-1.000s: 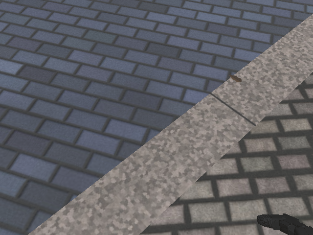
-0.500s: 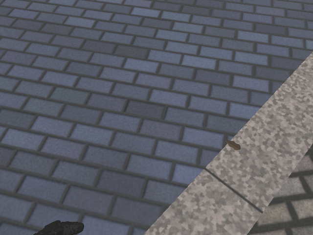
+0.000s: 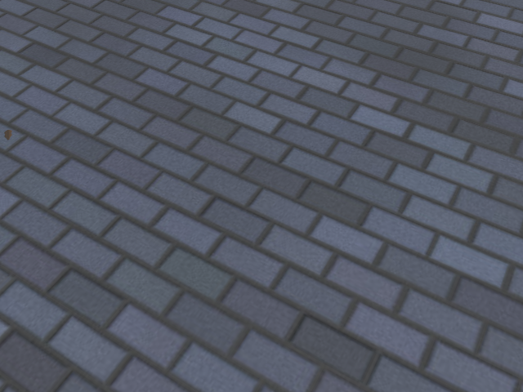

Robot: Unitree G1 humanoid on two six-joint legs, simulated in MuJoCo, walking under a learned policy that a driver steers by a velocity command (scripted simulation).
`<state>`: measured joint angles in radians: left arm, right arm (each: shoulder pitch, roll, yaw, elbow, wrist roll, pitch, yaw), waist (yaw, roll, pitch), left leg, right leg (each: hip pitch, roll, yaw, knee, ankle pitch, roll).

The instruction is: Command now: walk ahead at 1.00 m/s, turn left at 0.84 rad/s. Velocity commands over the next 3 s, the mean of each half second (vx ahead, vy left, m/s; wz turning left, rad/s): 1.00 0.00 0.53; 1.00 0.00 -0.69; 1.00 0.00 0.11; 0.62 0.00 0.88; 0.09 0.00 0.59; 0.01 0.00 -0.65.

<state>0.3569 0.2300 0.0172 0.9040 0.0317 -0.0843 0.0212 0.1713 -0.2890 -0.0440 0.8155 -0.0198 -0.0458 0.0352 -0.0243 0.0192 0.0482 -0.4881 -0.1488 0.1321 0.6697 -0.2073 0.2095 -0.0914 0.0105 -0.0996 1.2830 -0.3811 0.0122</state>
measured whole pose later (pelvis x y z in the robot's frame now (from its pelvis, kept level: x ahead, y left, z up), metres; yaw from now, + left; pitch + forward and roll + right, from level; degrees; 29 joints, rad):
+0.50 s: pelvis +0.48 -0.03 +0.03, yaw +13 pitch +1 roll -2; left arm 0.30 0.31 0.05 0.78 0.03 -0.07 -0.01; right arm 0.26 -0.32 -0.05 0.81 -0.05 -0.08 0.01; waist 0.01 0.02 0.02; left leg -0.34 -0.07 -0.06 1.30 -0.32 0.09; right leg -0.35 0.08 0.00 0.53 -0.21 -0.04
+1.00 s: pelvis +0.91 +0.05 +0.04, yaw -9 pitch +2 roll +2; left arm 0.17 0.37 0.08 0.70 0.03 0.00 -0.06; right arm 0.39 -0.33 -0.06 0.81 -0.03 -0.10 -0.01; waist -0.04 -0.06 -0.03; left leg -0.07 0.01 0.15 0.35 -0.32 -0.02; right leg -0.70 -0.06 -0.02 1.21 -0.23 -0.08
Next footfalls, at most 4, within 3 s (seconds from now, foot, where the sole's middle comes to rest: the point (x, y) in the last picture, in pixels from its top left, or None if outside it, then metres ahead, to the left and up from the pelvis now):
0.36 right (318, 344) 0.58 -0.11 -0.74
0.78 left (208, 248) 0.89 0.18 -0.74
1.20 right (299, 152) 1.27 -0.11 -0.74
1.64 left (266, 71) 1.73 -0.01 -0.74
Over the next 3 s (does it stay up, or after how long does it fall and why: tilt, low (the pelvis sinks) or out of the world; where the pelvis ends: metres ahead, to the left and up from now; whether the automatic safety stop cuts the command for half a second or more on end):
stays up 1.89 -0.04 0.04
